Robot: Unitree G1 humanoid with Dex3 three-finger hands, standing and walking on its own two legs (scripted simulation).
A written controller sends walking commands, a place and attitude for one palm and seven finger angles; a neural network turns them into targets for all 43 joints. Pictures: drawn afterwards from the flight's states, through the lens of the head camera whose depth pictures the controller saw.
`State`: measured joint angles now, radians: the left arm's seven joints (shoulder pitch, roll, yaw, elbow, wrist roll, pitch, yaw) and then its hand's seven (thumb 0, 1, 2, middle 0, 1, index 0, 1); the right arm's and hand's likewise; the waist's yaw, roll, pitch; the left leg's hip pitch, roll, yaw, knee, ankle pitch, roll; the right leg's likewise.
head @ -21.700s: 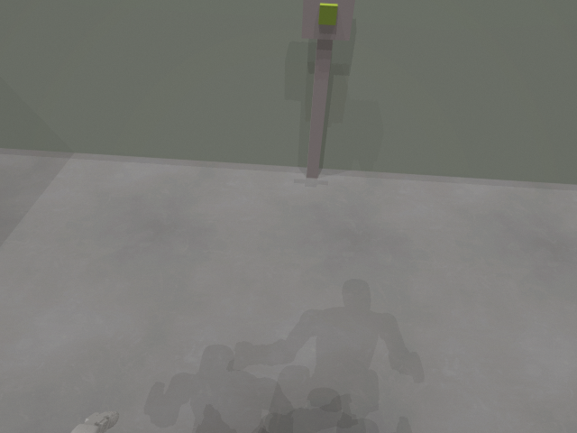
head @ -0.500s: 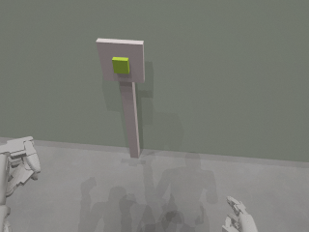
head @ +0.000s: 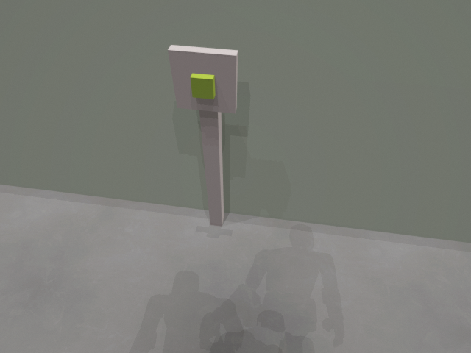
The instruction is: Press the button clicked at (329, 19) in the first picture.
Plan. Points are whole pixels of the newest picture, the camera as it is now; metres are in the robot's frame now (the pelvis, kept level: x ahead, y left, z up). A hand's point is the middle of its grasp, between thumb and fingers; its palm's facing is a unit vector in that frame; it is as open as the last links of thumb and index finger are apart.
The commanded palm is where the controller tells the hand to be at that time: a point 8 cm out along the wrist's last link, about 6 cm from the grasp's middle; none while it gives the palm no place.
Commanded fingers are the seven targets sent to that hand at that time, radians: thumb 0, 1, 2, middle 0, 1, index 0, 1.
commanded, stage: let the arm hang, fingers relaxed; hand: left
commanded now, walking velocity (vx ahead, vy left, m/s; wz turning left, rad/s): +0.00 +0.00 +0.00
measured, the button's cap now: (203, 85) +0.76 +0.14 +0.04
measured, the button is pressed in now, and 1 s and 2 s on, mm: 0 0 0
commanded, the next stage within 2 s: stand and wait in 0.58 s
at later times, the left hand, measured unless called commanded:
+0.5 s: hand out of the picture +0.00 +0.18 -0.17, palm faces +0.00 -0.98 -0.19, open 7.3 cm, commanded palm none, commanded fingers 0.00 0.90 0.90 -0.20 -0.30 -0.20 -0.30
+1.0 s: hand out of the picture +0.00 +0.18 -0.17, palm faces +0.01 -0.98 -0.22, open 7.4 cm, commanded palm none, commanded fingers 0.00 0.90 0.90 -0.20 -0.30 -0.20 -0.30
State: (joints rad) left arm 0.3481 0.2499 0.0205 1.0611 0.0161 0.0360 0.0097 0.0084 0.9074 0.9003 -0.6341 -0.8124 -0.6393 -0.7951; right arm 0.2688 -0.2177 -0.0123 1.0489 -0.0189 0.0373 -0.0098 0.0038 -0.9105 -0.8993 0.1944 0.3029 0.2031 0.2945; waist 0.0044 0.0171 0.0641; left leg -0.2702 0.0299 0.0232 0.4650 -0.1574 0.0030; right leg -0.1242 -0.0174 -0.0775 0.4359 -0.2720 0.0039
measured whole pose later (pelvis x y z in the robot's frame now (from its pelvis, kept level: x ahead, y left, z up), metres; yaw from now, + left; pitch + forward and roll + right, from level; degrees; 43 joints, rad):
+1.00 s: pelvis +0.01 +0.00 +0.00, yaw -1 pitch -2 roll +0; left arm 0.26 0.18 0.02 1.15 0.01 0.00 0.02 0.00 0.91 0.90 -0.20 -0.30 -0.20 -0.30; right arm 0.22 -0.17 -0.03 1.14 -0.01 0.01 -0.02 0.00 -0.91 -0.90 0.19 0.30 0.20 0.29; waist -0.01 0.01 0.07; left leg -0.23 0.03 0.04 0.41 -0.14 0.00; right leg -0.10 -0.02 -0.06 0.40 -0.26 0.00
